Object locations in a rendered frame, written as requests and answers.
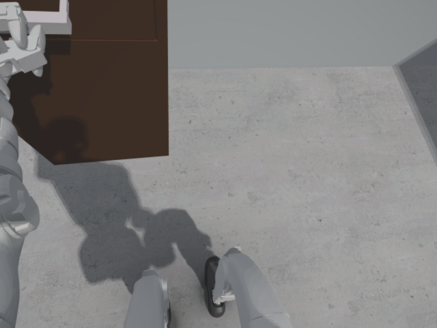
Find right robot shin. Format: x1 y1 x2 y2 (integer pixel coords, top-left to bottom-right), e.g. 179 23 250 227
212 247 241 303

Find robot left thigh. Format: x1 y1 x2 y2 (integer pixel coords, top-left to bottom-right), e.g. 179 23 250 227
124 275 169 328

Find left robot forearm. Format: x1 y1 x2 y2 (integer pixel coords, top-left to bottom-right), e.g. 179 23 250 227
0 78 23 182

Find cabinet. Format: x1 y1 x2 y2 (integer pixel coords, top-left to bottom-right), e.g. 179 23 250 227
2 0 169 165

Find drawer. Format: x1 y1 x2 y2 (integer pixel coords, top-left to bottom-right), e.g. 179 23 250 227
0 0 155 40

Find robot left hand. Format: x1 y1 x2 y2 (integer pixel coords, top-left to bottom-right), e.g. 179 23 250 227
0 2 47 85

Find left robot upper arm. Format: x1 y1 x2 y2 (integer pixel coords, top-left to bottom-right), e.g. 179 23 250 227
0 174 40 328

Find handle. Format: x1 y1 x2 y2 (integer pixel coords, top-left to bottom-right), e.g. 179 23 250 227
0 0 72 34

